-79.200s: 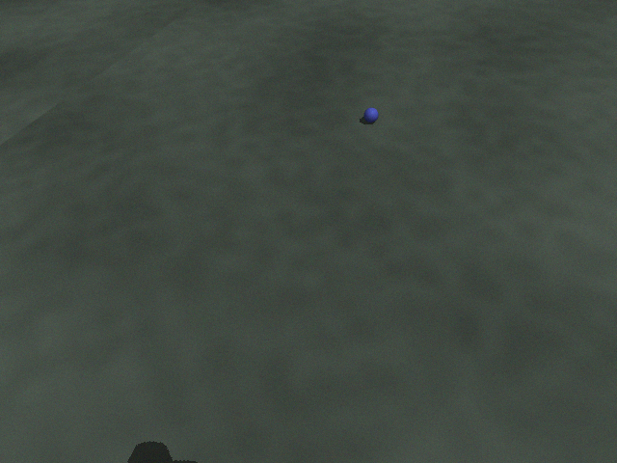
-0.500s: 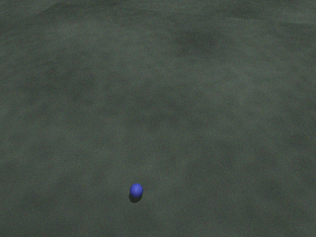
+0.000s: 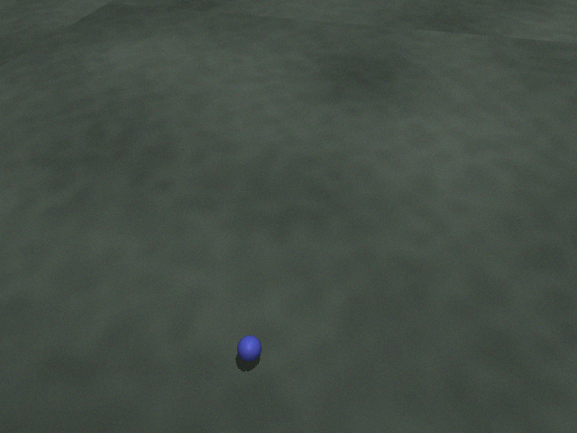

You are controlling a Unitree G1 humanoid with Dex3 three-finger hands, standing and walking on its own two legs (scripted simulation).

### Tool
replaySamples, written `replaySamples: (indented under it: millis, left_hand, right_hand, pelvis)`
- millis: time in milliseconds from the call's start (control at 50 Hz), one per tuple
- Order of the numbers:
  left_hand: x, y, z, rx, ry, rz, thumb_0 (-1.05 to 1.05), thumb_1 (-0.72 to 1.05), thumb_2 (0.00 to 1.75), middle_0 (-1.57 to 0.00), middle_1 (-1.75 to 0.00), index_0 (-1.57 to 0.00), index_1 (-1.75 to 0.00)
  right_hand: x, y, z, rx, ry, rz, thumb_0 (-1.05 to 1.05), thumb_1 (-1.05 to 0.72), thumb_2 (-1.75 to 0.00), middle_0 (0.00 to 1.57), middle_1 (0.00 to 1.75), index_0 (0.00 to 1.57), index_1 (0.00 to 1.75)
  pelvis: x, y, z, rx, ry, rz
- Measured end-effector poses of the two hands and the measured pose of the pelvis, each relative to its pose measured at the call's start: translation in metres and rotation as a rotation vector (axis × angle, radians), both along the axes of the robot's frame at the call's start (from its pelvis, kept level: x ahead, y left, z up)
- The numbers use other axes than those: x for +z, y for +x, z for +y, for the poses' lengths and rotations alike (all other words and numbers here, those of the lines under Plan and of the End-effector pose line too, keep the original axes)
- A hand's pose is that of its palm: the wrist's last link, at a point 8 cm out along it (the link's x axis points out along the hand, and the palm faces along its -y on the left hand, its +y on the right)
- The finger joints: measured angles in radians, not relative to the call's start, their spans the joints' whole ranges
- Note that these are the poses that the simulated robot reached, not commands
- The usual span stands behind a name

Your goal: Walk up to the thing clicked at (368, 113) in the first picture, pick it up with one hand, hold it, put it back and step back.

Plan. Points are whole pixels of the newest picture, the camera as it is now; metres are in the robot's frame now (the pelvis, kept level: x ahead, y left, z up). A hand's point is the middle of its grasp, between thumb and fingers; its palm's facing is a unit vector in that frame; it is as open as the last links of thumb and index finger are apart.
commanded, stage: stand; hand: left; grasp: from above
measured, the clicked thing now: (249, 348) +0.52 +0.20 -0.74
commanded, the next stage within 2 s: step back in 0.92 s
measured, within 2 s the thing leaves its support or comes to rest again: neither
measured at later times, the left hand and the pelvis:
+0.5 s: hand out of the picture +0.07 +0.25 -0.16, palm faces +0.03 -0.94 -0.35, open 7.4 cm; pelvis +0.01 +0.00 +0.00, yaw +0 degrees
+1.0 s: hand out of the picture +0.08 +0.25 -0.16, palm faces +0.04 -0.94 -0.35, open 7.4 cm; pelvis +0.00 +0.00 +0.00, yaw +0 degrees
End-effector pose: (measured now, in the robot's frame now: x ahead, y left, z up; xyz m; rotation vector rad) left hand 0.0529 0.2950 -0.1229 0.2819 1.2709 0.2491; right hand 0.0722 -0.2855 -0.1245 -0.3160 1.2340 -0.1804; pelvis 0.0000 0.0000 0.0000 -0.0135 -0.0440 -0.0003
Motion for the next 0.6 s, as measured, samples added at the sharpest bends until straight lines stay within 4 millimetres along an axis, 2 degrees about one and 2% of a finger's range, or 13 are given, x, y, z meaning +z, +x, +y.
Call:
replaySamples:
  millis: [600]
  left_hand:
    - [0.004, 0.014, -0.004, -0.009, 0.004, -0.013, 0.01, 0.90, 0.89, -0.20, -0.30, -0.20, -0.30]
  right_hand:
    - [0.000, 0.011, -0.008, 0.008, -0.002, -0.002, 0.01, -0.90, -0.89, 0.20, 0.30, 0.20, 0.30]
  pelvis:
    - [0.001, 0.009, -0.005, 0.001, 0.005, 0.009]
